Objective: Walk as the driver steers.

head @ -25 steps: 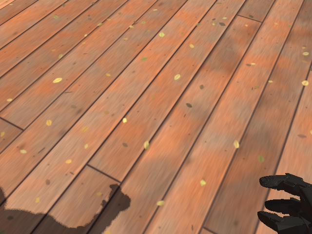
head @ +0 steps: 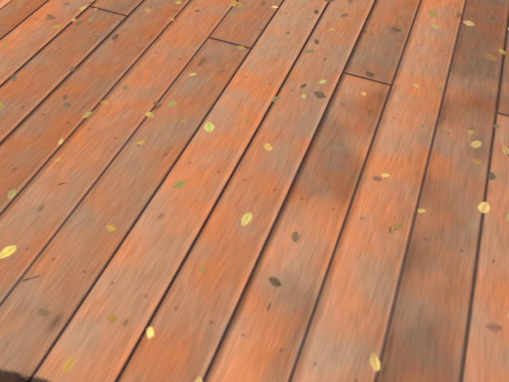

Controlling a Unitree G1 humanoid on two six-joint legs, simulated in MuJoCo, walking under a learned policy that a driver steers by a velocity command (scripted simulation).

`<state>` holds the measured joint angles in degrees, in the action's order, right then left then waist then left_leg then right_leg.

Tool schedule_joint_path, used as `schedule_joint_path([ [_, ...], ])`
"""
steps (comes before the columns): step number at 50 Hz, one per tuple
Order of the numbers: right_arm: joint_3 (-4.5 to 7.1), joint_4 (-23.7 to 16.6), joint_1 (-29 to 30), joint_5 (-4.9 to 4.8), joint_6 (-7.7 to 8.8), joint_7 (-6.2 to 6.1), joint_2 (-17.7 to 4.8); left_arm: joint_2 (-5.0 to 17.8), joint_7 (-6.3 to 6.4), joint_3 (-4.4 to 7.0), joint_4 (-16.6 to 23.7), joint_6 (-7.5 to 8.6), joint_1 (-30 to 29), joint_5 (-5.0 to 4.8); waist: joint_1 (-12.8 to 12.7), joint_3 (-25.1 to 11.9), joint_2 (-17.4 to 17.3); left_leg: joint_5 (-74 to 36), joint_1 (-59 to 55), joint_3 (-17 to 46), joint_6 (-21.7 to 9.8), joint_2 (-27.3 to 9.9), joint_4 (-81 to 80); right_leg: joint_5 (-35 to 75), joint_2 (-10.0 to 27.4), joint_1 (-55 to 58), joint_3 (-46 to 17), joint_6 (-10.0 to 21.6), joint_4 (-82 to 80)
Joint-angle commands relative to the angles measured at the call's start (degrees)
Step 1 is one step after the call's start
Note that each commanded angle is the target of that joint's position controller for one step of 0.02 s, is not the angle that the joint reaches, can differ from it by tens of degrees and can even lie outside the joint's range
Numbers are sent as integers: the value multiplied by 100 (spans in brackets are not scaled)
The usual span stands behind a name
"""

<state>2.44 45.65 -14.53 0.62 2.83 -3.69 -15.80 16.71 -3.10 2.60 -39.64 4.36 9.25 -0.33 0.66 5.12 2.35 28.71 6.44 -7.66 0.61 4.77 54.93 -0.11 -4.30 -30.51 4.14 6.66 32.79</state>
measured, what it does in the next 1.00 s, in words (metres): walks ahead, turning right: left foot, then right foot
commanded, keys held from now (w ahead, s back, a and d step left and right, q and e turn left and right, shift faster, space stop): e+shift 0.68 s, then shift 0.20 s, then q+shift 0.06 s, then w+q+shift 0.06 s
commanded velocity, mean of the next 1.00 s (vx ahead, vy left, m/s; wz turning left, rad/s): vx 0.06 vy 0.00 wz -0.75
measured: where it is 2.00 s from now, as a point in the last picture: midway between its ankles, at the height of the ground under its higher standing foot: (296, 274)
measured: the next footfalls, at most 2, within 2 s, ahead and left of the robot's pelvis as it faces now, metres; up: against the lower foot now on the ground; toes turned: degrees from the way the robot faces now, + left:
left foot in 0.44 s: +0.33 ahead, +0.12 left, +0.00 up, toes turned -38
right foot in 0.88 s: +0.13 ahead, -0.07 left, +0.00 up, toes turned -50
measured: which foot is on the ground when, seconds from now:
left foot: up 0.00-0.42, down 0.44-0.88, up 0.90-1.00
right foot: down 0.00-0.42, up 0.44-0.86, down 0.88-1.00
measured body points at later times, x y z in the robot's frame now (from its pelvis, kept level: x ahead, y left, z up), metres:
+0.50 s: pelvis +0.18 +0.06 +0.03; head +0.21 +0.05 +0.47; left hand +0.47 +0.24 -0.05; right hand +0.21 -0.27 -0.05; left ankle +0.30 +0.14 -0.71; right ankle +0.14 -0.04 -0.67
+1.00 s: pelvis +0.19 +0.03 +0.03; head +0.19 -0.01 +0.48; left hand +0.50 +0.06 -0.04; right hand +0.04 -0.24 -0.10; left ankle +0.28 +0.15 -0.65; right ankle +0.11 -0.03 -0.71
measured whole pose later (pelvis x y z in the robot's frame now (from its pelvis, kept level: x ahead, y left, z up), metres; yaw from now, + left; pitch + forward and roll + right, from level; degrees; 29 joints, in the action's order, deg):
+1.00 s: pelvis +0.19 +0.03 +0.03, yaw -47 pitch +2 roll +1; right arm 4.5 44.3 -12.6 -1.0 -1.0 -0.2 -18.7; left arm 13.9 0.1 1.7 -34.4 -1.5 8.6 0.6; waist 2.0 0.8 -2.5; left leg 27.9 26.0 -2.4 2.8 -4.1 54.7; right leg -16.5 0.5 -16.0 1.3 2.1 30.0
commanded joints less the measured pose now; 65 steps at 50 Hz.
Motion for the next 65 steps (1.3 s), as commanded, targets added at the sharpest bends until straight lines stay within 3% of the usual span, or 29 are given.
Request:
schedule_joint_path([
  [1, -46, -848, -772, -4, 168, 368, -388, 1506, 186, 391, 410, -43, 1211, 435, -269, -2987, 1037, 696, 3424, 2005, 465, 442, 4443, 3095, 2395, 4822, -4880, 1925, -908],
  [2, 59, -961, -268, -106, 152, 401, -929, 1263, 202, 391, 807, -111, 481, 271, -190, -2340, 90, 118, 3508, 2019, 178, 159, 3884, 654, 2177, 3933, -4762, 1813, -1368],
  [3, 115, -1054, 229, -41, 91, 347, -964, 963, 225, 318, 879, -170, 150, 21, -4, -1435, -811, -219, 3569, 1842, 124, -46, 3282, -726, 1775, 2872, -4355, 1496, -1664],
  [4, 106, -1102, 368, 38, 9, 289, -876, 854, 248, 265, 919, -195, 39, -78, 123, -1133, -1041, -383, 3371, 1800, 123, -159, 2769, -1121, 1544, 2170, -4130, 1300, -1822],
  [6, 112, -1134, 424, 67, -101, 244, -750, 894, 293, 313, 951, -255, -37, -50, 209, -729, -638, -496, 2871, 1783, 242, -270, 1583, -505, 957, 1309, -3423, 1025, -1806],
  [9, 29, -1144, 694, 60, -79, 148, -378, 1026, 449, 400, 839, -390, 288, -53, 46, -1163, -312, -844, 2546, 1603, 518, -88, 198, 1504, 656, 1393, -2891, 810, -1286],
  [13, 79, -1138, 1072, -73, -128, 122, -470, 1105, 625, 475, 948, -664, 184, -174, -108, -1491, 285, -1651, 2401, 1774, 585, 23, -740, 155, 483, 1669, -3069, 335, -1127],
  [17, 147, -1177, 1454, -92, -3, 185, -526, 996, 625, 499, 1035, -757, 181, -113, -301, -1224, 753, -1663, 2110, 1889, 471, 90, -1727, -473, 429, 1810, -3541, 206, -997],
  [20, 282, -1004, 1106, -117, 134, 273, -726, 923, 579, 499, 1167, -753, -36, -133, -116, -1222, 897, -2071, 1247, 1883, 275, -45, -3086, -367, 324, 1843, -3854, 34, -563],
  [21, 330, -920, 920, -110, 148, 280, -806, 763, 554, 446, 1187, -759, 5, -158, -80, -1322, 575, -2702, 507, 2009, 67, -496, -3703, -1458, 56, 1501, -3637, -148, -57],
  [22, 381, -1018, 1038, -26, 81, 239, -1070, 390, 521, 334, 1103, -770, 555, -91, -401, -1611, -482, -3278, -444, 2966, -501, -1720, -3539, -3368, -452, 745, -2836, -397, 1139],
  [23, 392, -1072, 1048, 203, -26, 233, -1193, 675, 463, 390, 1297, -727, 587, -111, -529, -1441, -1634, -3910, -330, 4019, -1323, -2531, -3632, -3969, -801, -220, -1930, -676, 2280],
  [24, 401, -1111, 1010, 182, -36, 214, -970, 1210, 407, 516, 1247, -669, 551, -88, -416, -1336, -1637, -3639, -165, 4218, -1637, -2774, -3681, -3538, -263, -560, -1687, -961, 3199],
  [25, 325, -1207, 1213, 110, -73, 166, -671, 1399, 396, 581, 1073, -694, 553, -141, -354, -1141, -1203, -3128, -58, 3446, -1440, -2358, -3578, -3047, -21, -645, -1567, -1071, 3544],
  [27, 272, -1271, 1329, 1, -192, 68, -587, 1170, 430, 530, 917, -806, 634, -121, -295, -860, -781, -2687, 201, 2502, -1086, -1781, -3540, -2409, 133, -786, -1268, -1191, 4127],
  [29, 264, -1202, 1159, 51, -252, 3, -655, 892, 399, 411, 1048, -807, 421, -149, -164, -693, -829, -3046, 281, 1945, -1137, -1641, -3686, -2121, 360, -904, -824, -1249, 4021],
  [36, 408, -1000, 793, 52, -314, 85, -971, 551, 361, 255, 1275, -735, -91, -70, 149, -1058, -1054, -3528, -218, 1199, -1425, -2023, -3730, -2083, 900, -420, -499, -1311, 2533],
  [43, 421, -780, 839, -287, -273, 267, -1040, 503, 272, 276, 974, -772, 423, -36, -236, -1158, -1155, -3764, 146, 827, -1023, -2070, -2886, -1227, 418, 1589, -108, -641, -588],
  [44, 352, -616, 474, -276, -242, 284, -812, 685, 294, 327, 906, -758, 561, -27, -222, -1196, -779, -3214, 685, 539, -623, -1828, -2425, -399, 460, 2406, -350, -461, -1158],
  [45, 163, -701, 248, 41, -200, 358, -349, 1110, 372, 387, 985, -743, 607, 8, 11, -1481, 770, -827, 1997, 78, -41, -1272, -1146, 1658, 1807, 3631, -1996, -53, -1082],
  [46, 134, -817, 438, 83, -198, 358, -336, 1078, 389, 307, 1079, -674, 228, 206, -71, -1569, 1500, 863, 2763, 323, 283, -860, -305, 2295, 2883, 3190, -2647, 1064, -1049],
  [47, 230, -719, 678, -47, -240, 326, -709, 523, 351, 157, 999, -573, 302, 319, -390, -1614, 836, 817, 2430, 819, 348, -1036, 129, 1697, 2608, 2709, -2253, 1186, -1223],
  [49, 338, -586, 545, -228, -304, 356, -884, 928, 356, 348, 588, -469, 720, 67, -494, -1186, 819, 85, 3277, 740, 217, -983, 760, -2603, 2146, 2986, -2018, 663, -1814],
  [51, 400, -640, 699, -280, -315, 369, -977, 887, 425, 302, 469, -319, 619, 20, -461, -476, 991, -811, 3858, 1023, 150, -946, 956, -3970, 2150, 2690, -2120, 406, -2399],
  [54, 417, -571, 530, -288, -154, 371, -776, 566, 478, 252, 364, -39, 658, 109, -330, -345, 679, -1750, 4466, 1319, 55, -943, 1024, -3384, 2249, 3197, -1653, 183, -2650],
  [58, 395, -617, 427, -249, -114, 409, -549, 540, 492, 302, 182, 132, 750, 110, -221, -269, 427, -2242, 4737, 1333, 149, -1108, 1056, -2726, 2357, 3280, -859, 119, -2787],
  [59, 384, -558, 551, 406, -315, 679, -508, 624, 410, 275, 44, 54, 1034, 332, -240, -148, -132, -2106, 4461, 958, 162, -894, 1145, -2826, 2260, 2836, -503, 43, -2883],
  [62, 356, -718, 708, 187, -455, 946, -419, 662, 388, 315, -64, 81, 1014, 319, -133, 134, 382, -2460, 4617, 952, 54, -1096, 957, -2851, 2322, 2675, -63, -42, -2956],
  [65, 311, -861, 1014, 166, -450, 1002, -468, 711, 430, 350, -209, 123, 1034, 308, -113, 313, 324, -2445, 4590, 756, -190, -1261, 354, -2802, 2428, 2974, 354, -102, -3082],
])
Velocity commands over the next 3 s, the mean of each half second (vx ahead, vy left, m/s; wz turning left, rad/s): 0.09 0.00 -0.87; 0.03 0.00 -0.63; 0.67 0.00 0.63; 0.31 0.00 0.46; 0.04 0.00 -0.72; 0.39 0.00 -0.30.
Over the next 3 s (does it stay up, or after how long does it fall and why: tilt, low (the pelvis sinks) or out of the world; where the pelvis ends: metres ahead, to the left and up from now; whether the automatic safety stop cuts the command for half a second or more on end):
stays up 0.89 -0.19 0.03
